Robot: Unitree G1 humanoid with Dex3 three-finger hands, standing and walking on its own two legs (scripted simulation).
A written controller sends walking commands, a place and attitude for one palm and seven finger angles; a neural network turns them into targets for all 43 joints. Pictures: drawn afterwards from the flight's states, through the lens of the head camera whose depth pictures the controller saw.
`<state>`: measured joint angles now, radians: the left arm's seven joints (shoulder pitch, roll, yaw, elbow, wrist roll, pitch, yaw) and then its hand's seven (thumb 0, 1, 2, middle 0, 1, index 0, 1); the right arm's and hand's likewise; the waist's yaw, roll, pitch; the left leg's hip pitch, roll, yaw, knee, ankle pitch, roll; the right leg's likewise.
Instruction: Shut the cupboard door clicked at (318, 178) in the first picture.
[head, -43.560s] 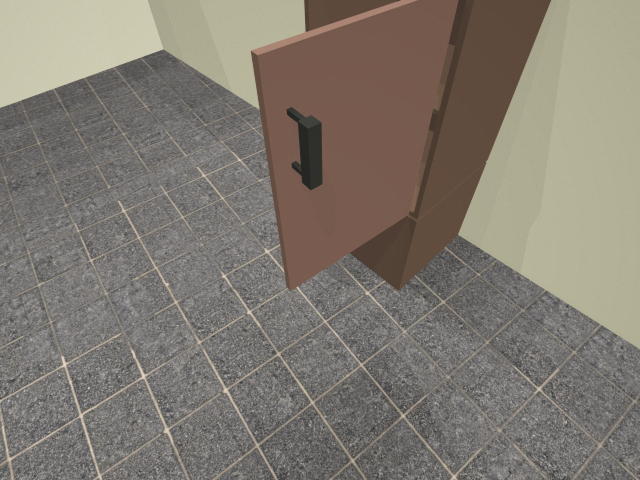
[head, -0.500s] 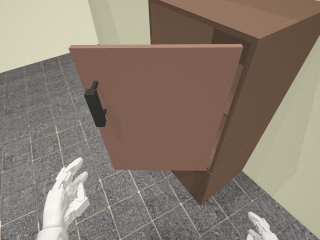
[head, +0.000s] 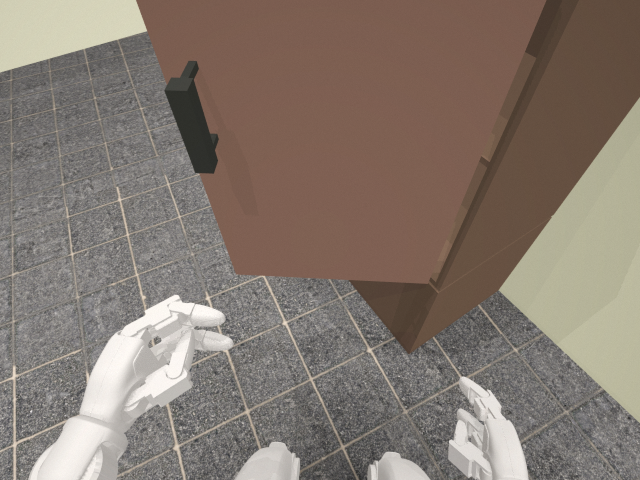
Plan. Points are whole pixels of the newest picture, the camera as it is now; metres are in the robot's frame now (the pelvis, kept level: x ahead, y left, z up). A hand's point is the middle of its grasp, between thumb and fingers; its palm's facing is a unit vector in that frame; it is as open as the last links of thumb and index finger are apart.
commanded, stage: raise the hand and make a fist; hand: left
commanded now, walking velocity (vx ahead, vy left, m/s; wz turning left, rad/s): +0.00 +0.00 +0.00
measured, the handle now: (198, 118) +0.51 +0.19 +0.17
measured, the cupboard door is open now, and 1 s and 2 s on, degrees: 53 53 53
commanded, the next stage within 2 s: bring the fist close to the handle in 1.20 s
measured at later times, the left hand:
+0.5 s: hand (94, 350) +0.21 +0.22 +0.14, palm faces +0.07 -1.00 -0.05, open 3.1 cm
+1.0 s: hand (121, 311) +0.25 +0.20 +0.16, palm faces -0.03 -1.00 -0.02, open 3.1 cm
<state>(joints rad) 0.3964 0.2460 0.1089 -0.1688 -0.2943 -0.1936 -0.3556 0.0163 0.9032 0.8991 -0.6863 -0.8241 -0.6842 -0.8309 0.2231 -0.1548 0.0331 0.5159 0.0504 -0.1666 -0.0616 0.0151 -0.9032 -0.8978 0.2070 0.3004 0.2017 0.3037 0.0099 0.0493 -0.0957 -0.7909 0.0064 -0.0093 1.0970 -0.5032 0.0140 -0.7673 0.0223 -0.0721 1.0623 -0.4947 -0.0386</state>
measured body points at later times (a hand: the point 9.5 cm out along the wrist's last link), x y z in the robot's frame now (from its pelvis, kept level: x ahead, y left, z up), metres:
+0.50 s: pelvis +0.01 +0.02 +0.03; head +0.01 +0.02 +0.48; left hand +0.20 +0.27 +0.15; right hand +0.20 -0.20 -0.01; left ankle +0.02 +0.11 -0.66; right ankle +0.02 -0.10 -0.66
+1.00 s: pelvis +0.02 +0.01 +0.06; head +0.02 +0.00 +0.51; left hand +0.24 +0.25 +0.16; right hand +0.20 -0.22 -0.01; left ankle +0.02 +0.11 -0.66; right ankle +0.02 -0.10 -0.66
